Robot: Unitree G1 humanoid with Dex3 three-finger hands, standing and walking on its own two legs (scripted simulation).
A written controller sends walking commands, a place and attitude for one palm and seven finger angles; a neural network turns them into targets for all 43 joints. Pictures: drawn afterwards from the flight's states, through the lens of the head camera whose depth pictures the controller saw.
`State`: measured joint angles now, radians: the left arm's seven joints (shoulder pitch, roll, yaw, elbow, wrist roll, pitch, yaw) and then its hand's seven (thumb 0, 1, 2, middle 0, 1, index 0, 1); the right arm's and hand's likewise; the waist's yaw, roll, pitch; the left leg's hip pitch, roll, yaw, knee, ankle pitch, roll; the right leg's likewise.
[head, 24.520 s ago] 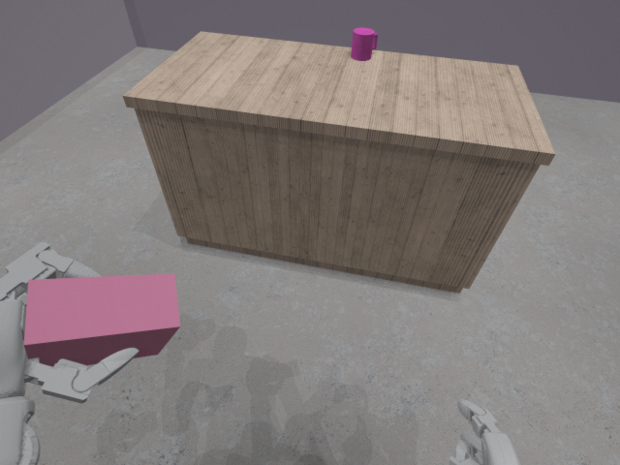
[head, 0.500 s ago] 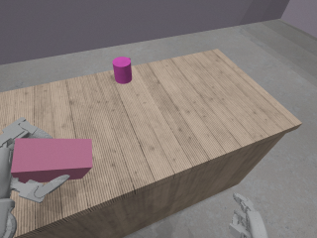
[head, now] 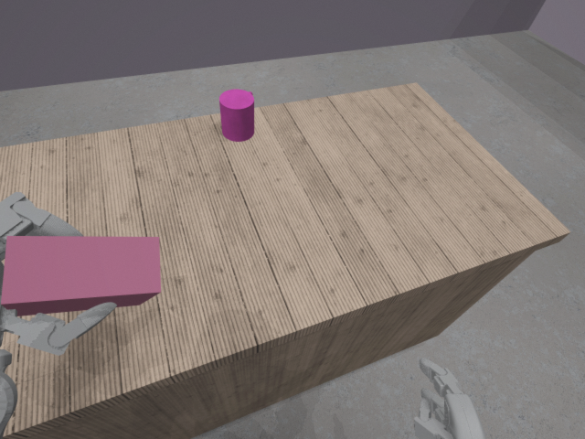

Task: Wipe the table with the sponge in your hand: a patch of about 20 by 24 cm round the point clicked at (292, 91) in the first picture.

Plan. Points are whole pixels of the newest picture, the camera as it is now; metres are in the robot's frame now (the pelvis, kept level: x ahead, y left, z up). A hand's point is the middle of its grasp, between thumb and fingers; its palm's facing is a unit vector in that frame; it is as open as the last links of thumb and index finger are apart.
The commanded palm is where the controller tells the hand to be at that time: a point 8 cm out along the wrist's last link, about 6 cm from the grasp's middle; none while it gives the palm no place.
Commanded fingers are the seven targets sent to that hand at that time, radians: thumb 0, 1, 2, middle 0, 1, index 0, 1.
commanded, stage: come to a stop and stand still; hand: left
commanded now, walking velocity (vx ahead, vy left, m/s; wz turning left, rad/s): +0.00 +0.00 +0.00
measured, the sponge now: (107, 276) +0.24 +0.23 +0.14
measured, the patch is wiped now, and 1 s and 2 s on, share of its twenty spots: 0.00 0.00 0.00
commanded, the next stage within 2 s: look again from close up in 0.28 s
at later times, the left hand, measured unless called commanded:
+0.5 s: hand (61, 286) +0.21 +0.25 +0.16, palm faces +0.37 -0.85 -0.37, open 9.8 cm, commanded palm +0.16 +0.28 +0.17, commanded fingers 0.00 0.10 1.30 -1.20 -1.60 -1.20 -1.60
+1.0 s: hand (61, 270) +0.22 +0.25 +0.17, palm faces +0.33 -0.78 -0.53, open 9.8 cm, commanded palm +0.16 +0.28 +0.18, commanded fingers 0.00 0.10 1.30 -1.20 -1.60 -1.20 -1.60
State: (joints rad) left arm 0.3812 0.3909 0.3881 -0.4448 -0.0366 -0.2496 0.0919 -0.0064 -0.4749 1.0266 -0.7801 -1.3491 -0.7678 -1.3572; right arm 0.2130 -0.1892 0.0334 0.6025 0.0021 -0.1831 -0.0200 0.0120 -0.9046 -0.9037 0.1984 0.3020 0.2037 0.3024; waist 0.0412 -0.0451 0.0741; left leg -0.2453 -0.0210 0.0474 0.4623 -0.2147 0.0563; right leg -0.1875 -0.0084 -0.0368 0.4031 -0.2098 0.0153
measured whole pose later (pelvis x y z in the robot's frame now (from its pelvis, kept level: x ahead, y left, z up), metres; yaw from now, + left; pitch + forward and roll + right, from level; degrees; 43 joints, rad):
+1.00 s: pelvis -0.01 -0.01 -0.01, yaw +0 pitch -2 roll +0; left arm 0.27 0.47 0.39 -0.42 0.00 0.11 -0.03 -0.01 -0.47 1.03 -0.77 -1.36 -0.76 -1.37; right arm 0.15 -0.26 0.05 0.59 0.00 -0.10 0.01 0.01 -0.90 -0.90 0.20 0.30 0.21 0.30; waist 0.04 0.03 0.02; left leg -0.26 -0.02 0.05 0.52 -0.23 0.04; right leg -0.23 0.00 -0.01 0.53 -0.26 0.00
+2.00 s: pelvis +0.00 -0.05 -0.01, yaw +0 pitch -1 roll +1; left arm 0.30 0.59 0.17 -0.40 0.50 0.29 0.04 0.00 -0.47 1.03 -0.77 -1.35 -0.77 -1.36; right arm 0.10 -0.27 0.04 0.58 0.04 0.00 -0.12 0.01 -0.91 -0.90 0.20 0.30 0.20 0.30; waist 0.10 0.09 -0.03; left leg -0.29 0.02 0.02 0.59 -0.28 -0.01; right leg -0.26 0.04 -0.04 0.61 -0.33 -0.06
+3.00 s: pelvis +0.00 -0.03 +0.00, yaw +1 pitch -4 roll +0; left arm 0.11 0.53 -0.03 -0.26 0.88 0.44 -0.06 0.00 -0.47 1.03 -0.77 -1.35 -0.77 -1.36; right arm -0.03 -0.27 0.07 0.67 0.03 0.04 -0.06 0.01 -0.91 -0.90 0.20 0.30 0.20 0.30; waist 0.14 0.12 0.02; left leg -0.15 -0.01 0.03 0.40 -0.18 0.02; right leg -0.12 0.02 -0.03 0.42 -0.23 -0.03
